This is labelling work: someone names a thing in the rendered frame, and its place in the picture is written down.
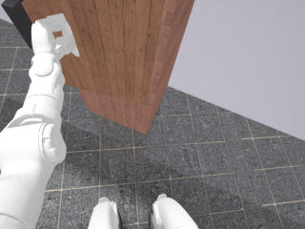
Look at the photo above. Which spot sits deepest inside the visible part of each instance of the left robot forearm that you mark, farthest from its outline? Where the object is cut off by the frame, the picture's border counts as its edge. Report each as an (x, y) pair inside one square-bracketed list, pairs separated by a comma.
[(44, 100)]

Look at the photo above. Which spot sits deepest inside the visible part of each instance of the robot right thigh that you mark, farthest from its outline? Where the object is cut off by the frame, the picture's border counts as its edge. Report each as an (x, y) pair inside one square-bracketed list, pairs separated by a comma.
[(171, 215)]

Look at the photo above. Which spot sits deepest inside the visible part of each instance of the cupboard door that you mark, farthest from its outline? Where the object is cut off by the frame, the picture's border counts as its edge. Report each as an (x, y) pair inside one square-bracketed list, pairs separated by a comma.
[(116, 41)]

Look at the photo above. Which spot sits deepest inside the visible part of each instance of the left robot upper arm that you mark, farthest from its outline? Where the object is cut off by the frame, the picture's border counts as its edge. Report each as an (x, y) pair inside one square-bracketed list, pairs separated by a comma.
[(28, 155)]

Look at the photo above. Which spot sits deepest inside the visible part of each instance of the robot left hand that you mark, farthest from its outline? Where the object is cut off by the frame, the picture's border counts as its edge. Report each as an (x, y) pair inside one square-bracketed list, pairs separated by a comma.
[(43, 41)]

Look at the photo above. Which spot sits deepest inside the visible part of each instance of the handle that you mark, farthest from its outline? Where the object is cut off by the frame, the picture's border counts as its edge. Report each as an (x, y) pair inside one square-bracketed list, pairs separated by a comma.
[(19, 17)]

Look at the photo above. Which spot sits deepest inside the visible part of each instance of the robot thigh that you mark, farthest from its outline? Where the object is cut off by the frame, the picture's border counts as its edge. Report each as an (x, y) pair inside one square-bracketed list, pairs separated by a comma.
[(171, 215), (104, 216)]

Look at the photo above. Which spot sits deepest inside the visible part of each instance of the robot left thigh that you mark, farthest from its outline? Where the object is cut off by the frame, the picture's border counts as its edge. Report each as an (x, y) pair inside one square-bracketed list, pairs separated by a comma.
[(104, 216)]

